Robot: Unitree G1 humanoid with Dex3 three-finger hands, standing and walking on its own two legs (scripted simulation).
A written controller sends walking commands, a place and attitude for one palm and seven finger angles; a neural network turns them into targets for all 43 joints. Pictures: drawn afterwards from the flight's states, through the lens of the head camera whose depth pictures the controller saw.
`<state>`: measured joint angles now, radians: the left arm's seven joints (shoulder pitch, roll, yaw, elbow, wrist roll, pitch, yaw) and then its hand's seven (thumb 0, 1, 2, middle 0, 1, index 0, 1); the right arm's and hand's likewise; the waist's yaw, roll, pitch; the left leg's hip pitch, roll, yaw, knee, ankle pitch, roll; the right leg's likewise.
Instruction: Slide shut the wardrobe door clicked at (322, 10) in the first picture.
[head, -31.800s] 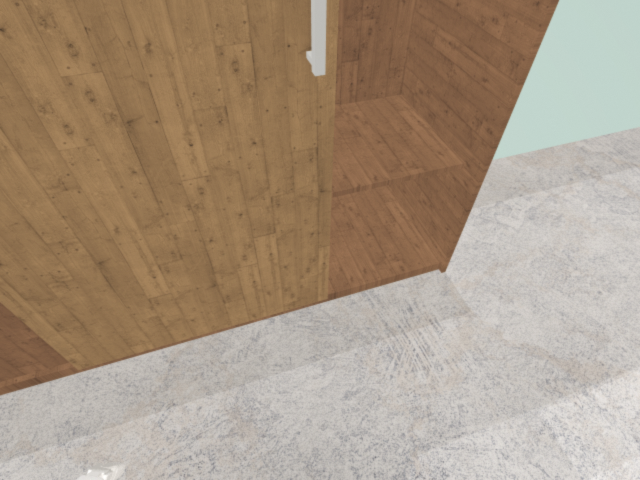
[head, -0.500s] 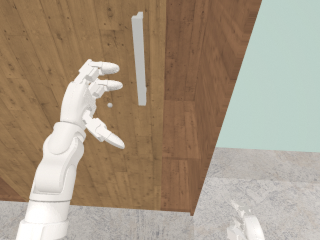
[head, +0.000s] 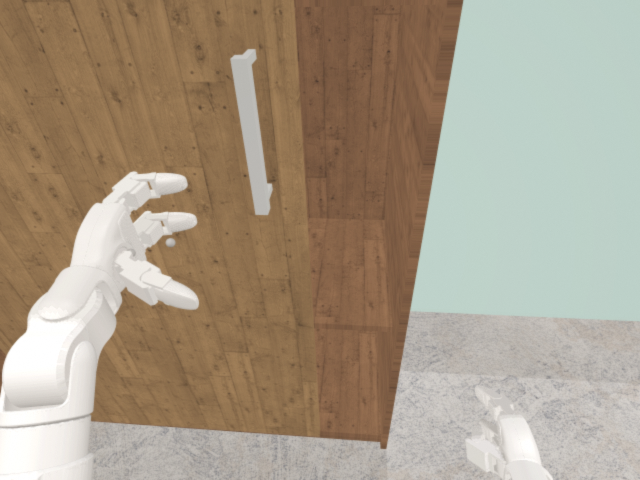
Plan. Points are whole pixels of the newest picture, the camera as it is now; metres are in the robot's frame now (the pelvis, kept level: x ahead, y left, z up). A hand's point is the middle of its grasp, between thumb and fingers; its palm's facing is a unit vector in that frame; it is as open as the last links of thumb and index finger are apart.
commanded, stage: draw the hand back to the body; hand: left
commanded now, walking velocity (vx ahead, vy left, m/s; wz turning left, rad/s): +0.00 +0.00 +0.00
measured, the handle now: (256, 137) +0.48 +0.16 +0.26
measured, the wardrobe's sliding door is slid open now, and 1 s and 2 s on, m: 0.18 0.18 0.18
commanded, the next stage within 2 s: step back with the hand held close in 1.22 s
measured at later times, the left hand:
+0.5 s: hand (110, 309) +0.21 +0.25 +0.19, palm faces +0.45 -0.85 -0.27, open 12.2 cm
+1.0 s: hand (46, 350) +0.17 +0.30 +0.16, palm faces +0.49 -0.81 -0.32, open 7.7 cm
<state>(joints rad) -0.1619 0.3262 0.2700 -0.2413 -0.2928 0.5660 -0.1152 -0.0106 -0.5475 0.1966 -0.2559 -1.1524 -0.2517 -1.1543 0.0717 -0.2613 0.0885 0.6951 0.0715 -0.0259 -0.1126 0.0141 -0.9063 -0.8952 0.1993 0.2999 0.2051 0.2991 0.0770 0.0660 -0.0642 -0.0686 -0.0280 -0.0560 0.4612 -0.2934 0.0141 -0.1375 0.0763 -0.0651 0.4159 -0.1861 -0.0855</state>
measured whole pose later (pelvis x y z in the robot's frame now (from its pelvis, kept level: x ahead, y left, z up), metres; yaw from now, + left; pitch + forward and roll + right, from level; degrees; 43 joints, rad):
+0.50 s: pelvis -0.03 +0.00 +0.00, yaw +0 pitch -8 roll +0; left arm 0.21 0.34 0.26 -0.27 -0.09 -0.07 0.15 -0.01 -0.03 0.45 -0.24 -0.84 -0.24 -0.85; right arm 0.20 -0.23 0.02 0.75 0.00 -0.10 -0.09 0.01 -0.91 -0.90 0.20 0.30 0.20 0.30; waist 0.06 0.07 0.06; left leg -0.06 -0.03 -0.05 0.44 -0.25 0.01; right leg -0.11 0.08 -0.06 0.36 -0.12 -0.08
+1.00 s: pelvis -0.01 +0.03 +0.01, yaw +0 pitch -9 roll -1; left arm 0.41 0.34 0.32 -0.33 -0.07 -0.11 0.12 0.01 0.81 0.85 -0.22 -0.35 -0.21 -0.36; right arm 0.18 -0.23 0.01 0.69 -0.01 -0.12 -0.08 0.01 -0.91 -0.90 0.20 0.30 0.21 0.30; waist 0.08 0.04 0.04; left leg 0.01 -0.06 -0.04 0.38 -0.24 0.05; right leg -0.05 0.05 -0.04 0.32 -0.12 -0.05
